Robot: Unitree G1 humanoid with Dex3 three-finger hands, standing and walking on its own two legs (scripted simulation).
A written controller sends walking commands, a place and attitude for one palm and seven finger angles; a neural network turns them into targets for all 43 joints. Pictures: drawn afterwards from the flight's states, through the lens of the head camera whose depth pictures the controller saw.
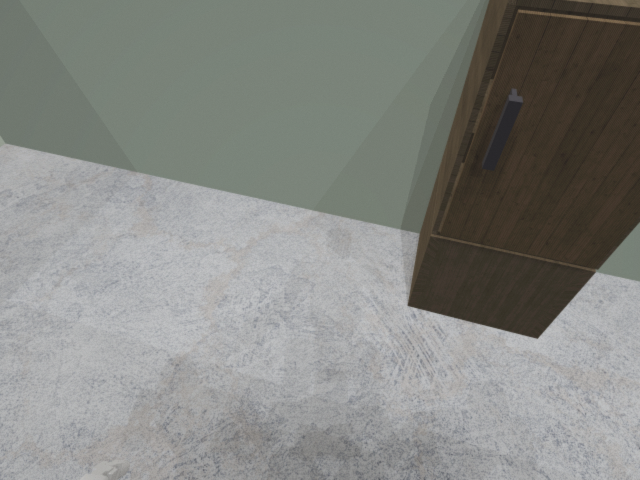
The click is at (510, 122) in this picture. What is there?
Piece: cupboard door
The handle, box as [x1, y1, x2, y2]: [482, 88, 522, 170]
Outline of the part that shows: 516,89 511,88 510,94 508,95 482,161 482,168 491,170 494,169 522,103 521,96 516,95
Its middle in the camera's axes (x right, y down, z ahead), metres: +0.39 -0.24 +0.84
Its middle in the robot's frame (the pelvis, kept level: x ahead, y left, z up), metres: +0.81 -0.35 +0.03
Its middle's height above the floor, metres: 0.80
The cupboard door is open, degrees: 0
